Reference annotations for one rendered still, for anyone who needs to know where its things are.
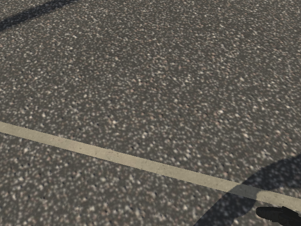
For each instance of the robot right hand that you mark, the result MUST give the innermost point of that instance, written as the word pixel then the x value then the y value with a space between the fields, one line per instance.
pixel 283 215

